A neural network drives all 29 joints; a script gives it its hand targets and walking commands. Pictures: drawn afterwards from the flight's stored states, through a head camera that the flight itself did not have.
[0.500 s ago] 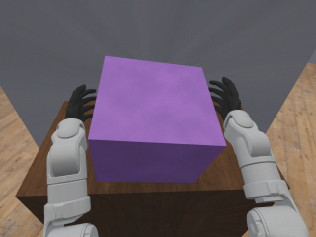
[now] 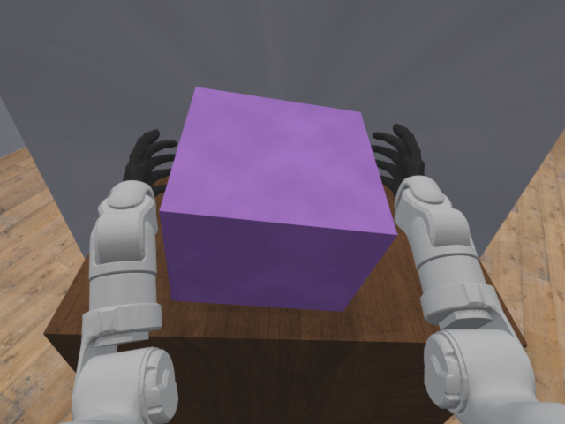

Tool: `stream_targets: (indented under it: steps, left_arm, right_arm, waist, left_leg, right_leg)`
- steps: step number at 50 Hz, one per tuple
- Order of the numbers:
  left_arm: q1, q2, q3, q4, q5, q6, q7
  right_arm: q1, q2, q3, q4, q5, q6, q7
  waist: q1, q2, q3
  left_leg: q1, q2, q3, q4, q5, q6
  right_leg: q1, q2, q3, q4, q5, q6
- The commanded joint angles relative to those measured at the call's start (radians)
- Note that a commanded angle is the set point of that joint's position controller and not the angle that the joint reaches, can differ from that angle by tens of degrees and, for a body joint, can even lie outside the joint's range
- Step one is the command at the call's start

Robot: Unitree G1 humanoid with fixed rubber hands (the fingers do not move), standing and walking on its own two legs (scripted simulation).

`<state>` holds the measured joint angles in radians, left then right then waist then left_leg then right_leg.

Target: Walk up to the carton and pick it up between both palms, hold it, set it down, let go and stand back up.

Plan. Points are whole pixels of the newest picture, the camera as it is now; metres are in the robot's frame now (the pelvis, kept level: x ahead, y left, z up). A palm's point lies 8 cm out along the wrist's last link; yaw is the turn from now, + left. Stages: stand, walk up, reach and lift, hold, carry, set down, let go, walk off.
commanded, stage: hold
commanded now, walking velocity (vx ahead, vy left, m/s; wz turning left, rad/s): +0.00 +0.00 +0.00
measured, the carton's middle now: (270, 201) +0.41 +0.01 +0.13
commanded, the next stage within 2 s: none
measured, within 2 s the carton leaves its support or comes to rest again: neither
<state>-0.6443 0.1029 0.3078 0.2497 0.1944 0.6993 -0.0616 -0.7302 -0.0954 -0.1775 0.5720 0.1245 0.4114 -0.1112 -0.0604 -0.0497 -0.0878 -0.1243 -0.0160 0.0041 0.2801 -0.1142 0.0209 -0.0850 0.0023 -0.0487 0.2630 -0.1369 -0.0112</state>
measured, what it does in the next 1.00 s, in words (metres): stands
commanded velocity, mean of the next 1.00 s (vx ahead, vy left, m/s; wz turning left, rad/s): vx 0.00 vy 0.00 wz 0.00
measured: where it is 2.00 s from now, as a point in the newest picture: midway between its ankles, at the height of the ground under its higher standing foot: outside the picture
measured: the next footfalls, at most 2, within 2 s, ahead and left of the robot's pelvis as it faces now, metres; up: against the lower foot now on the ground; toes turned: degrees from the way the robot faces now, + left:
none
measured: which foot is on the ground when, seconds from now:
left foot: down 0.00-1.00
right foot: down 0.00-1.00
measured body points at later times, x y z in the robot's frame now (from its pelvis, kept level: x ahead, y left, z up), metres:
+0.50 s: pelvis +0.00 -0.01 +0.00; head -0.05 +0.01 +0.45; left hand +0.35 +0.17 +0.19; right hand +0.35 -0.20 +0.19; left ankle +0.03 +0.11 -0.75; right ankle +0.01 -0.11 -0.75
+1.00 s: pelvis +0.00 +0.01 +0.00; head -0.04 +0.04 +0.45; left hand +0.39 +0.20 +0.19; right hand +0.39 -0.17 +0.20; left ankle +0.03 +0.11 -0.75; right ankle +0.01 -0.11 -0.75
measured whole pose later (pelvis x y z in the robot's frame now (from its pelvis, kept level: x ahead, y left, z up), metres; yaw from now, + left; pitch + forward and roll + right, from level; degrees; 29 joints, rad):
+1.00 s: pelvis +0.00 +0.01 +0.00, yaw +1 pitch -2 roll -1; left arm -0.63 0.09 0.26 0.22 0.20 0.69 -0.03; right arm -0.72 -0.11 -0.18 0.57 0.14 0.38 -0.10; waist -0.07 -0.06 -0.08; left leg -0.13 -0.03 0.00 0.29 -0.12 0.03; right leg -0.08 -0.01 -0.04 0.25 -0.14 0.01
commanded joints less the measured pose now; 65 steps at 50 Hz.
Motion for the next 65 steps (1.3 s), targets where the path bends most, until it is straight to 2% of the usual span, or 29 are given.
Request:
stream_targets:
  steps: [1, 5, 8, 11, 13, 18, 20, 23, 26, 29, 30, 33, 36, 38, 42, 45, 50, 52, 55, 60, 65]
  left_arm:
    - [-0.591, -0.522, -0.458, -0.298, -0.172, -0.064, -0.133]
    - [-0.483, -0.514, -0.518, -0.455, -0.183, -0.047, -0.124]
    - [-0.431, -0.501, -0.546, -0.548, -0.184, -0.034, -0.111]
    - [-0.375, -0.486, -0.568, -0.638, -0.192, -0.019, -0.1]
    - [-0.357, -0.465, -0.562, -0.664, -0.187, -0.008, -0.098]
    - [-0.324, -0.409, -0.475, -0.606, -0.15, 0.027, -0.123]
    - [-0.326, -0.406, -0.451, -0.582, -0.146, 0.033, -0.135]
    - [-0.394, -0.397, -0.428, -0.536, -0.144, 0.026, -0.148]
    - [-0.483, -0.419, -0.424, -0.435, -0.147, 0.013, -0.158]
    - [-0.612, -0.452, -0.433, -0.316, -0.163, -0.014, -0.16]
    - [-0.642, -0.469, -0.444, -0.284, -0.172, -0.024, -0.158]
    - [-0.686, -0.501, -0.426, -0.165, -0.167, -0.051, -0.158]
    - [-0.708, -0.525, -0.418, -0.111, -0.162, -0.072, -0.163]
    - [-0.728, -0.527, -0.4, -0.08, -0.154, -0.082, -0.162]
    - [-0.731, -0.54, -0.391, -0.069, -0.15, -0.1, -0.143]
    - [-0.696, -0.563, -0.431, -0.164, -0.161, -0.101, -0.121]
    - [-0.559, -0.576, -0.533, -0.414, -0.183, -0.069, -0.097]
    - [-0.488, -0.554, -0.551, -0.486, -0.181, -0.051, -0.094]
    - [-0.4, -0.505, -0.529, -0.552, -0.151, -0.028, -0.103]
    - [-0.33, -0.444, -0.497, -0.643, -0.132, 0.004, -0.123]
    - [-0.328, -0.404, -0.451, -0.618, -0.126, 0.017, -0.143]
  right_arm:
    - [-0.605, 0.469, 0.43, -0.326, 0.166, -0.053, 0.141]
    - [-0.51, 0.411, 0.492, -0.448, 0.223, -0.052, 0.12]
    - [-0.468, 0.376, 0.511, -0.539, 0.242, -0.049, 0.114]
    - [-0.432, 0.358, 0.536, -0.637, 0.262, -0.041, 0.113]
    - [-0.42, 0.356, 0.546, -0.667, 0.27, -0.03, 0.111]
    - [-0.436, 0.384, 0.565, -0.685, 0.26, 0.013, 0.098]
    - [-0.461, 0.41, 0.579, -0.687, 0.256, 0.022, 0.094]
    - [-0.489, 0.449, 0.568, -0.625, 0.228, 0.036, 0.09]
    - [-0.551, 0.494, 0.525, -0.54, 0.18, 0.034, 0.1]
    - [-0.637, 0.53, 0.457, -0.436, 0.12, 0.011, 0.121]
    - [-0.664, 0.542, 0.44, -0.411, 0.107, -0.001, 0.13]
    - [-0.71, 0.552, 0.378, -0.302, 0.066, -0.027, 0.15]
    - [-0.715, 0.538, 0.328, -0.231, 0.046, -0.046, 0.162]
    - [-0.719, 0.527, 0.301, -0.187, 0.035, -0.054, 0.168]
    - [-0.72, 0.496, 0.286, -0.151, 0.041, -0.076, 0.185]
    - [-0.697, 0.473, 0.329, -0.207, 0.085, -0.091, 0.188]
    - [-0.563, 0.407, 0.449, -0.362, 0.187, -0.086, 0.168]
    - [-0.513, 0.376, 0.481, -0.434, 0.216, -0.082, 0.156]
    - [-0.457, 0.353, 0.506, -0.517, 0.229, -0.065, 0.139]
    - [-0.43, 0.381, 0.563, -0.647, 0.254, -0.037, 0.119]
    - [-0.458, 0.431, 0.597, -0.702, 0.247, -0.009, 0.089]
  waist:
    - [-0.044, 0.11, -0.399]
    - [-0.067, 0.138, -0.439]
    - [-0.074, 0.146, -0.425]
    - [-0.064, 0.142, -0.428]
    - [-0.054, 0.123, -0.407]
    - [-0.008, 0.047, -0.311]
    - [0.013, 0.024, -0.313]
    - [0.02, 0.004, -0.306]
    - [0.025, 0.001, -0.278]
    - [0.018, 0.015, -0.276]
    - [0.015, 0.024, -0.288]
    - [0.0, 0.042, -0.288]
    - [-0.021, 0.079, -0.286]
    - [-0.028, 0.079, -0.274]
    - [-0.022, 0.09, -0.292]
    - [-0.026, 0.115, -0.382]
    - [-0.058, 0.172, -0.501]
    - [-0.067, 0.163, -0.481]
    - [-0.06, 0.13, -0.387]
    - [-0.017, 0.087, -0.357]
    - [0.024, 0.015, -0.331]
  left_leg:
    - [0.186, -0.009, 0.0, 0.027, 0.284, -0.065]
    - [0.305, 0.003, -0.022, 0.103, 0.574, -0.106]
    - [0.33, 0.003, -0.031, 0.119, 0.629, -0.123]
    - [0.326, 0.005, -0.037, 0.125, 0.667, -0.128]
    - [0.302, 0.001, -0.033, 0.117, 0.635, -0.124]
    - [0.124, -0.029, -0.002, 0.041, 0.338, -0.07]
    - [0.074, -0.033, 0.007, 0.02, 0.258, -0.053]
    - [0.032, -0.035, 0.017, -0.01, 0.121, -0.036]
    - [0.002, -0.03, 0.025, -0.036, -0.03, -0.019]
    - [-0.023, -0.023, 0.028, -0.054, -0.168, -0.008]
    - [-0.025, -0.02, 0.029, -0.053, -0.19, -0.009]
    - [-0.028, -0.018, 0.024, -0.064, -0.223, -0.005]
    - [-0.007, -0.007, 0.019, -0.07, -0.193, -0.015]
    - [-0.004, -0.002, 0.014, -0.073, -0.191, -0.018]
    - [0.033, 0.007, 0.004, -0.079, -0.129, -0.021]
    - [0.148, 0.015, -0.015, -0.03, 0.081, -0.049]
    - [0.376, 0.032, -0.042, 0.101, 0.604, -0.118]
    - [0.393, 0.031, -0.046, 0.123, 0.688, -0.132]
    - [0.325, 0.018, -0.041, 0.111, 0.651, -0.122]
    - [0.228, -0.013, -0.016, 0.081, 0.531, -0.095]
    - [0.095, -0.042, 0.009, 0.031, 0.282, -0.053]
  right_leg:
    - [0.164, 0.045, -0.006, 0.001, 0.258, 0.016]
    - [0.151, 0.069, -0.02, 0.016, 0.409, 0.015]
    - [0.134, 0.074, -0.02, 0.009, 0.419, 0.013]
    - [0.153, 0.077, -0.015, 0.015, 0.467, 0.012]
    - [0.17, 0.072, -0.007, 0.016, 0.49, 0.014]
    - [0.279, 0.034, 0.03, 0.029, 0.547, 0.031]
    - [0.313, 0.025, 0.041, 0.038, 0.549, 0.039]
    - [0.301, 0.009, 0.054, 0.026, 0.442, 0.048]
    - [0.212, -0.008, 0.063, -0.013, 0.191, 0.044]
    - [0.103, -0.021, 0.077, -0.058, -0.135, 0.022]
    - [0.08, -0.023, 0.077, -0.063, -0.203, 0.014]
    - [0.049, -0.023, 0.071, -0.068, -0.254, 0.005]
    - [0.045, -0.013, 0.044, -0.048, -0.199, 0.006]
    - [0.04, -0.009, 0.036, -0.042, -0.188, 0.006]
    - [0.054, 0.008, 0.012, -0.037, -0.121, 0.003]
    - [0.071, 0.035, -0.011, -0.015, 0.024, -0.001]
    - [0.073, 0.076, -0.032, 0.006, 0.29, 0.004]
    - [0.087, 0.083, -0.035, 0.003, 0.349, 0.007]
    - [0.135, 0.077, -0.022, 0.0, 0.397, 0.01]
    - [0.247, 0.051, 0.007, 0.029, 0.544, 0.019]
    - [0.341, 0.011, 0.041, 0.05, 0.616, 0.046]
